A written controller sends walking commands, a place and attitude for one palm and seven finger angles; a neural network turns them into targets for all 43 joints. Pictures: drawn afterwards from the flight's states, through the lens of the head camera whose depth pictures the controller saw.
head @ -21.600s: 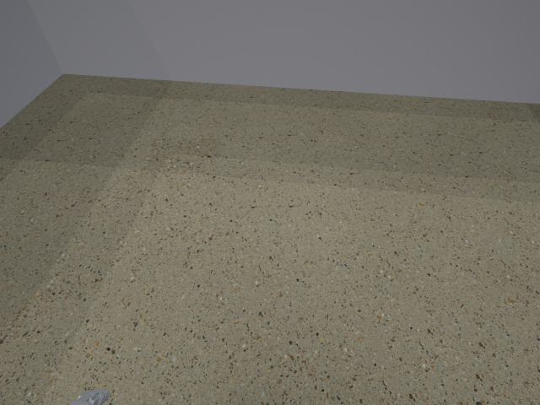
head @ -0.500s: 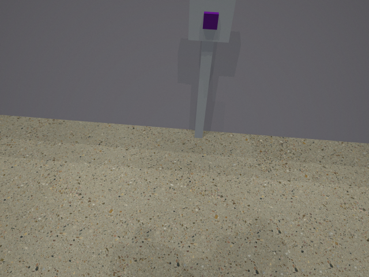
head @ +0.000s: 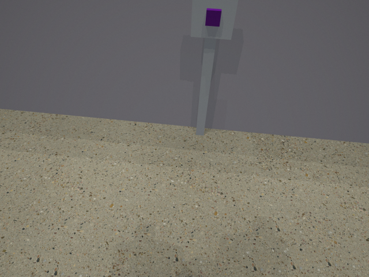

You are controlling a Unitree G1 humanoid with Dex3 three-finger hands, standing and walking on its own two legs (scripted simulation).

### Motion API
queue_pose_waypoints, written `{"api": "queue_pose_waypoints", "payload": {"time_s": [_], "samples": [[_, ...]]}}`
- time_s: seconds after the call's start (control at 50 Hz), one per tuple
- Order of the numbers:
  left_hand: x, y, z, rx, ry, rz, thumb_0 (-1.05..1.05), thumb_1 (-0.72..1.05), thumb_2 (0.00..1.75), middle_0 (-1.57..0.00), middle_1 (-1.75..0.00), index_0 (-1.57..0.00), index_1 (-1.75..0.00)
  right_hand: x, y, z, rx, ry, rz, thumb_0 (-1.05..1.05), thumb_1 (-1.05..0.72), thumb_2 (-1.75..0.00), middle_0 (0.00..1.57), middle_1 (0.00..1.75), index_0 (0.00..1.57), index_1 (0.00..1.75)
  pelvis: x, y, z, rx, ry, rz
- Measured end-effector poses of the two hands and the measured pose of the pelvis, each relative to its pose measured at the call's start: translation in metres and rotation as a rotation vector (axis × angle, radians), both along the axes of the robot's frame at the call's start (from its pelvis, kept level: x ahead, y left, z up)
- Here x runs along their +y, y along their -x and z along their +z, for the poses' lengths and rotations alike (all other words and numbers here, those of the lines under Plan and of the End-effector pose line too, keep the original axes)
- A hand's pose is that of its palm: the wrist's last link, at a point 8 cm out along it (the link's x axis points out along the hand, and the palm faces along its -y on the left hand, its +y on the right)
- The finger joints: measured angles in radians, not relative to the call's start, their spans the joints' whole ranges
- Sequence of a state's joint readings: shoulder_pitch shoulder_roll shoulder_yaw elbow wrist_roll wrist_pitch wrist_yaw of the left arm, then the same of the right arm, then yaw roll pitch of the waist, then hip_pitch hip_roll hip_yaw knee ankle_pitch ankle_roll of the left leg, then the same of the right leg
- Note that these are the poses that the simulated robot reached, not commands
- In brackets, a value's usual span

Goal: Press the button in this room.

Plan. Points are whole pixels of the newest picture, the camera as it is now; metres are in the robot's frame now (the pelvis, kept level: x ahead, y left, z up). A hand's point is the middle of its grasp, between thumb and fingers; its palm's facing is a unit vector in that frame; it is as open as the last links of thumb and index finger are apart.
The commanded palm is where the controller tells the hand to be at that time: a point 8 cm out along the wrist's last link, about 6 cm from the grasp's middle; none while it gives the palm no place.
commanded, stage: walk to a spot facing it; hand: left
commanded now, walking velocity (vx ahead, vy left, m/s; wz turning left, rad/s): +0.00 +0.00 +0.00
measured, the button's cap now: (213, 17) +1.18 -0.07 +0.09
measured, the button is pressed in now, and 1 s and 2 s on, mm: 0 0 0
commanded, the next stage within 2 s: turn to face it in 1.46 s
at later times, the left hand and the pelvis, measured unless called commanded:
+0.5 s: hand out of the picture +0.06 +0.21 -0.19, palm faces -0.16 -0.97 -0.17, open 7.4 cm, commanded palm none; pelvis +0.03 +0.03 -0.01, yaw -12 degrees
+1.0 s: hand (190, 204) +0.36 +0.00 -0.17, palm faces -0.47 -0.86 -0.19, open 7.4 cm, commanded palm none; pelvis +0.16 -0.09 -0.02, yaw -27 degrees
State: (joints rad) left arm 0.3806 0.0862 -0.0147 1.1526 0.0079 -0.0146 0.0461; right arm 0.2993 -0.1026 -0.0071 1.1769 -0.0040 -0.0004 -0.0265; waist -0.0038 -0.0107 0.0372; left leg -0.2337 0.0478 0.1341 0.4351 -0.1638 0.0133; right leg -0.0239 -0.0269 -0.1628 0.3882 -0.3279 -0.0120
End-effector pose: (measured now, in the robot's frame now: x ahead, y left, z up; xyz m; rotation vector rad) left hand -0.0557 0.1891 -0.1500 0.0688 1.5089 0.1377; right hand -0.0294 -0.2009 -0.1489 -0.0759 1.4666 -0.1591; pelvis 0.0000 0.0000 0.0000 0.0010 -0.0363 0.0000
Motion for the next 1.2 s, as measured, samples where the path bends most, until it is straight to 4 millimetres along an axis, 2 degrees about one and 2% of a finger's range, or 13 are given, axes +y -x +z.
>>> {"api": "queue_pose_waypoints", "payload": {"time_s": [0.22, 0.3, 0.38, 0.48, 0.56, 0.62, 0.72, 0.8, 0.88, 0.94, 1.0, 1.1, 1.2], "samples": [[0.005, 0.006, -0.003, 0.053, 0.001, -0.016, 0.00, 0.91, 0.90, -0.20, -0.30, -0.20, -0.30, -0.015, -0.005, -0.003, -0.016, 0.045, -0.036, 0.01, -0.92, -0.89, 0.20, 0.30, 0.20, 0.29, 0.001, 0.005, -0.005, 0.008, 0.014, -0.050], [0.020, -0.010, -0.008, 0.050, -0.007, -0.048, 0.00, 0.91, 0.90, -0.20, -0.30, -0.20, -0.30, -0.018, -0.006, -0.004, -0.032, 0.067, -0.071, 0.01, -0.91, -0.89, 0.20, 0.30, 0.20, 0.29, 0.005, 0.003, -0.010, 0.014, 0.023, -0.078], [0.041, -0.040, -0.015, 0.018, -0.011, -0.084, 0.00, 0.91, 0.90, -0.20, -0.30, -0.20, -0.30, -0.014, -0.015, -0.002, -0.059, 0.092, -0.100, 0.00, -0.91, -0.89, 0.20, 0.30, 0.20, 0.29, 0.015, -0.009, -0.014, 0.018, 0.025, -0.113], [0.065, -0.106, -0.012, -0.043, -0.030, -0.196, 0.01, 0.91, 0.90, -0.20, -0.29, -0.20, -0.30, -0.006, -0.018, 0.004, -0.128, 0.116, -0.170, 0.00, -0.91, -0.89, 0.20, 0.30, 0.20, 0.29, 0.026, -0.024, -0.012, 0.030, 0.016, -0.195], [0.067, -0.186, 0.004, -0.173, -0.051, -0.289, 0.01, 0.91, 0.90, -0.19, -0.29, -0.19, -0.29, 0.003, -0.004, 0.011, -0.098, 0.106, -0.235, 0.00, -0.91, -0.89, 0.20, 0.30, 0.20, 0.30, 0.025, -0.037, -0.003, 0.040, 0.013, -0.245], [0.056, -0.245, 0.017, -0.278, -0.056, -0.344, 0.01, 0.91, 0.90, -0.19, -0.29, -0.19, -0.29, 0.010, 0.007, 0.014, -0.053, 0.086, -0.284, 0.00, -0.91, -0.89, 0.20, 0.30, 0.20, 0.30, 0.021, -0.049, 0.001, 0.048, 0.011, -0.280], [0.013, -0.329, 0.030, -0.393, -0.036, -0.447, 0.01, 0.91, 0.90, -0.19, -0.29, -0.19, -0.29, 0.014, 0.018, 0.014, 0.011, 0.051, -0.380, 0.00, -0.90, -0.89, 0.20, 0.30, 0.20, 0.30, 0.004, -0.073, 0.002, 0.053, 0.003, -0.336], [-0.042, -0.383, 0.031, -0.442, 0.001, -0.534, 0.01, 0.91, 0.90, -0.19, -0.29, -0.19, -0.29, 0.007, 0.018, 0.009, 0.057, 0.022, -0.451, 0.00, -0.90, -0.89, 0.20, 0.30, 0.20, 0.30, -0.019, -0.098, -0.002, 0.058, -0.005, -0.377], [-0.102, -0.426, 0.022, -0.478, 0.038, -0.606, 0.01, 0.91, 0.90, -0.19, -0.29, -0.19, -0.29, -0.016, 0.009, -0.005, 0.092, -0.004, -0.509, 0.00, -0.90, -0.89, 0.20, 0.30, 0.20, 0.30, -0.053, -0.127, -0.016, 0.062, -0.011, -0.419], [-0.133, -0.441, 0.010, -0.511, 0.051, -0.615, 0.00, 0.91, 0.90, -0.19, -0.29, -0.19, -0.30, -0.049, -0.012, -0.021, 0.099, -0.010, -0.513, 0.01, -0.90, -0.89, 0.20, 0.30, 0.20, 0.30, -0.080, -0.146, -0.030, 0.053, -0.008, -0.449], [-0.140, -0.432, 0.005, -0.435, 0.042, -0.610, 0.00, 0.91, 0.90, -0.20, -0.29, -0.20, -0.30, -0.094, -0.059, -0.018, 0.013, 0.045, -0.499, 0.01, -0.91, -0.89, 0.20, 0.30, 0.20, 0.30, -0.095, -0.161, -0.024, 0.041, -0.008, -0.477], [-0.121, -0.417, 0.011, -0.288, -0.032, -0.583, -0.01, 0.93, 0.90, -0.20, -0.30, -0.20, -0.30, -0.166, -0.161, 0.006, -0.222, 0.152, -0.440, 0.01, -0.91, -0.89, 0.20, 0.30, 0.20, 0.29, -0.113, -0.193, -0.008, 0.049, -0.003, -0.520], [-0.097, -0.419, 0.015, -0.185, -0.080, -0.559, -0.01, 0.93, 0.90, -0.20, -0.30, -0.20, -0.30, -0.207, -0.252, 0.030, -0.377, 0.203, -0.379, 0.00, -0.91, -0.89, 0.20, 0.30, 0.19, 0.29, -0.126, -0.233, -0.002, 0.052, 0.004, -0.542]]}}
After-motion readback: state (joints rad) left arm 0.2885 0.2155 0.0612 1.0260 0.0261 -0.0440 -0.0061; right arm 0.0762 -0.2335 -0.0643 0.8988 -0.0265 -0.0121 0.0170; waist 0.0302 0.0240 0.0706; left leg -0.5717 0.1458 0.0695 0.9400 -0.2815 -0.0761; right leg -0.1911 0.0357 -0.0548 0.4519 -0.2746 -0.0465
